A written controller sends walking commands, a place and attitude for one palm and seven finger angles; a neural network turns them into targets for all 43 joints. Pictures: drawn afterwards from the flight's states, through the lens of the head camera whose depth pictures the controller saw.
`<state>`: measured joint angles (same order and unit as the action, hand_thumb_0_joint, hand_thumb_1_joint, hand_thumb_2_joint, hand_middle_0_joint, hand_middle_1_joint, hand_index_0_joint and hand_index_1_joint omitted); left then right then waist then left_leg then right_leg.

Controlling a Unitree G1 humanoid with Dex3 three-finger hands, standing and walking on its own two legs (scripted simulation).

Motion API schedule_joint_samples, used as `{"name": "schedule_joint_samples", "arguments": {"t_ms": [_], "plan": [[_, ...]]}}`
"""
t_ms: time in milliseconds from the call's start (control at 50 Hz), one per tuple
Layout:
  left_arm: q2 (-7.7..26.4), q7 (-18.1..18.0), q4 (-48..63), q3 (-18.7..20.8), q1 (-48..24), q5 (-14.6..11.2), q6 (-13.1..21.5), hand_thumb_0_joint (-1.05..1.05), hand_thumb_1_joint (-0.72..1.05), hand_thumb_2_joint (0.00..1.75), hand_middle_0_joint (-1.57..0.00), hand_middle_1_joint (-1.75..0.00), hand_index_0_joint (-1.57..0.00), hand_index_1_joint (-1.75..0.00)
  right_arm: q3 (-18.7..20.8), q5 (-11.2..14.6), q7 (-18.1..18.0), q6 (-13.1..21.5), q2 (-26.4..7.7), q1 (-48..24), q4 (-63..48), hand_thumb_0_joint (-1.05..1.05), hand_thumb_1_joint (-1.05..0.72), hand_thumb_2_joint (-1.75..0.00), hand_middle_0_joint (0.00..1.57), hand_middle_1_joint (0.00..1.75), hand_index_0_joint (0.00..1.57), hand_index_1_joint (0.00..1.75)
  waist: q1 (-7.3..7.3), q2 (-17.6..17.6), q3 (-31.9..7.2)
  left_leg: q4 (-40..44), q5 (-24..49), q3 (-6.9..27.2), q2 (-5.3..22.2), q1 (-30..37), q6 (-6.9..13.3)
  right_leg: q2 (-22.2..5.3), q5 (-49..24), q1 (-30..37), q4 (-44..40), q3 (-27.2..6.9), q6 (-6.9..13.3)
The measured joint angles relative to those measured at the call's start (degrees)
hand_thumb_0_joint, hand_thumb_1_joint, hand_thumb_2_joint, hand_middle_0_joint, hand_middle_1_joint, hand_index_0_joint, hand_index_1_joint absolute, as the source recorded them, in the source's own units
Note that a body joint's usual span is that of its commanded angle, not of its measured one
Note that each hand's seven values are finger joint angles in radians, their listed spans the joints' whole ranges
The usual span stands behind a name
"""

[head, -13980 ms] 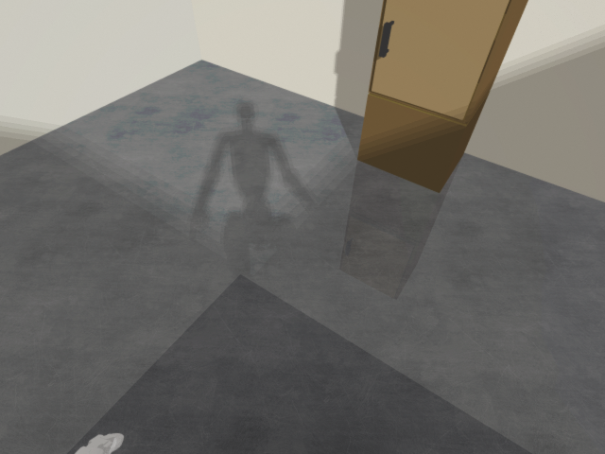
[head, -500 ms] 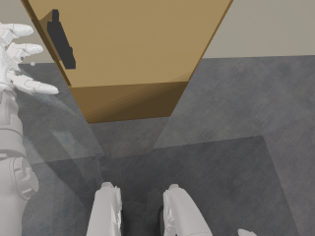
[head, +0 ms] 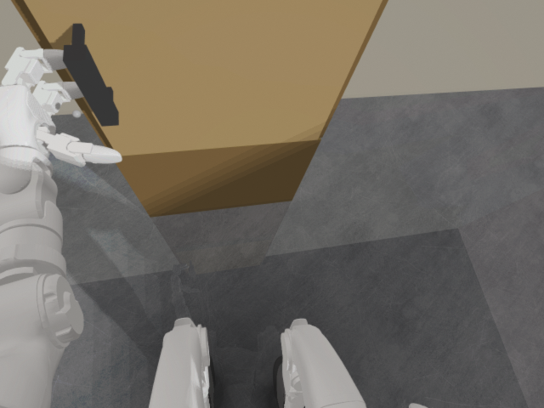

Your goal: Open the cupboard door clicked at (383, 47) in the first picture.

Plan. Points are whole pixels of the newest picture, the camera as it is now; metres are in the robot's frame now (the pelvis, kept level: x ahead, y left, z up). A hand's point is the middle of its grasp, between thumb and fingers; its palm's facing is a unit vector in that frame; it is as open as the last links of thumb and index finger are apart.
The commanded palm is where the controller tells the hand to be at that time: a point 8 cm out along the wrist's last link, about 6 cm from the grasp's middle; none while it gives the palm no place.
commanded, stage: slide the fingers in behind the handle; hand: left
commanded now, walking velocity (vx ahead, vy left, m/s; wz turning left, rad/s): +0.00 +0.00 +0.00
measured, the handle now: (95, 78) +0.56 +0.22 +0.05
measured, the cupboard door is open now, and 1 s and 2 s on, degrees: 0 0 0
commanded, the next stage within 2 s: close the thumb around the handle in 1.00 s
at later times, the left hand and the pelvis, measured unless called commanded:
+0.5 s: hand (109, 115) +0.50 +0.19 +0.04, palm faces +0.10 -0.99 -0.03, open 14.0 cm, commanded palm +0.48 +0.22 +0.04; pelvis +0.00 +0.00 +0.00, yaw +1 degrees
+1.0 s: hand (111, 111) +0.51 +0.19 +0.04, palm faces +0.11 -0.99 -0.02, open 13.9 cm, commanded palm +0.49 +0.22 +0.04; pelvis +0.00 -0.01 +0.00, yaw +1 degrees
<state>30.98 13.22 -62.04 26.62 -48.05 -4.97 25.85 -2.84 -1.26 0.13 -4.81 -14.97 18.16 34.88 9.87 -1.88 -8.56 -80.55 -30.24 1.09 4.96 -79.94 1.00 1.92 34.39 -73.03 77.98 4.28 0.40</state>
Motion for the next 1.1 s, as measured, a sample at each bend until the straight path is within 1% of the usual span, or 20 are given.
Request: {"name": "schedule_joint_samples", "arguments": {"t_ms": [120,200,300,380,440,520,680,760,840,960,1100], "plan": [[-1.37,0.27,1.18,-1.57,1.03,-0.91,0.17,-0.02,-0.50,0.30,-0.30,-1.20,-0.31,-1.20,0.46,0.16,0.20,-0.13,0.28,0.00,0.83,0.00,-0.90,-0.90,0.20,0.30,0.20,0.30,-0.83,0.07,-0.18,0.46,-0.02,0.24,-0.22,0.73,-0.23,-0.15,0.23,0.81,-0.34,0.25,0.20],[-3.25,-0.09,2.14,-2.96,1.95,-1.24,0.39,-0.02,-0.50,0.30,-0.30,-1.20,-0.30,-1.20,0.92,0.20,0.30,-0.10,0.38,-0.28,1.11,0.00,-0.90,-0.90,0.20,0.30,0.20,0.30,-1.19,0.11,-0.60,0.92,0.04,0.34,-0.40,1.44,-0.32,-0.29,0.27,1.58,-0.78,0.36,0.26],[-4.95,-2.07,1.08,-4.23,1.77,-0.55,0.88,-0.02,-0.50,0.30,-0.30,-1.20,-0.30,-1.20,1.09,0.00,0.44,0.12,0.33,-0.95,0.84,0.00,-0.90,-0.90,0.20,0.30,0.20,0.30,-1.04,0.15,-0.89,1.17,0.12,0.44,-0.57,1.98,-0.37,-0.42,0.29,2.18,-0.97,0.47,0.29],[-5.84,-3.84,0.59,-4.55,1.28,0.36,1.94,-0.02,-0.50,0.30,-0.30,-1.20,-0.30,-1.20,1.14,-0.38,0.65,0.25,0.31,-1.41,0.54,0.00,-0.90,-0.90,0.20,0.30,0.20,0.30,-0.75,0.13,-1.05,0.99,0.13,0.36,-0.59,1.84,-0.38,-0.45,0.33,1.96,-0.67,0.38,0.30],[-5.86,-4.83,-0.26,-4.78,0.58,0.85,2.63,-0.02,-0.50,0.30,-0.30,-1.20,-0.30,-1.20,1.06,-0.52,0.82,0.12,0.36,-1.58,0.37,0.00,-0.90,-0.90,0.20,0.30,0.20,0.30,-0.50,0.10,-1.03,0.73,0.07,0.28,-0.55,1.64,-0.37,-0.43,0.40,1.69,-0.32,0.29,0.31],[-5.81,-5.65,-1.41,-5.47,-0.56,1.43,2.68,-0.02,-0.50,0.30,-0.30,-1.20,-0.30,-1.20,0.95,-0.63,1.02,-0.20,0.37,-1.38,0.26,0.00,-0.90,-0.90,0.20,0.30,0.20,0.30,-0.29,-0.16,-0.82,0.42,0.07,0.27,-0.64,1.15,-0.38,-0.51,0.50,1.16,0.12,0.27,0.33],[-6.15,-7.05,-1.95,-5.11,-1.98,1.57,2.78,-0.02,-0.50,0.30,-0.31,-1.20,-0.30,-1.20,0.82,-0.88,1.18,-0.73,0.64,-0.37,0.71,0.00,-0.90,-0.90,0.20,0.30,0.20,0.30,-0.07,-0.41,-0.66,0.22,0.07,0.00,-0.61,0.28,-0.39,-0.52,0.57,0.04,0.63,-0.03,0.35],[-5.92,-6.95,-2.12,-4.50,-2.07,1.70,3.10,-0.02,-0.50,0.30,-0.32,-1.21,-0.32,-1.21,0.71,-0.88,1.23,-1.05,0.66,0.14,0.83,0.00,-0.90,-0.90,0.20,0.30,0.20,0.30,-0.07,-0.43,-0.53,0.23,-0.01,-0.07,-0.54,0.27,-0.42,-0.44,0.64,-0.05,0.67,-0.11,0.39],[-5.43,-6.49,-1.95,-4.23,-1.88,1.98,2.67,-0.02,-0.50,0.30,-0.33,-1.21,-0.33,-1.22,0.73,-0.79,1.17,-1.33,0.70,0.39,0.83,0.00,-0.90,-0.90,0.20,0.30,0.20,0.30,0.01,-0.34,-0.59,0.30,-0.05,-0.05,-0.44,0.39,-0.48,-0.33,0.64,0.04,0.59,-0.11,0.44],[-5.20,-5.75,-1.62,-3.86,-1.20,1.10,2.03,-0.02,-0.50,0.30,-0.32,-1.20,-0.32,-1.21,0.81,-0.54,1.08,-1.35,0.60,0.27,0.59,0.00,-0.90,-0.90,0.20,0.30,0.20,0.30,0.10,-0.16,-0.61,0.67,-0.07,-0.03,-0.31,1.03,-0.50,-0.17,0.51,0.69,0.06,-0.13,0.44],[-5.67,-5.94,-1.09,-4.83,-0.37,1.01,2.54,-0.02,-0.50,0.30,-0.31,-1.20,-0.31,-1.20,1.13,-0.55,1.20,-1.11,0.36,-0.15,0.53,0.00,-0.90,-0.90,0.20,0.30,0.20,0.30,-0.14,-0.07,-0.87,0.85,-0.08,0.07,-0.48,1.27,-0.43,-0.28,0.49,1.11,-0.32,-0.03,0.33]]}}
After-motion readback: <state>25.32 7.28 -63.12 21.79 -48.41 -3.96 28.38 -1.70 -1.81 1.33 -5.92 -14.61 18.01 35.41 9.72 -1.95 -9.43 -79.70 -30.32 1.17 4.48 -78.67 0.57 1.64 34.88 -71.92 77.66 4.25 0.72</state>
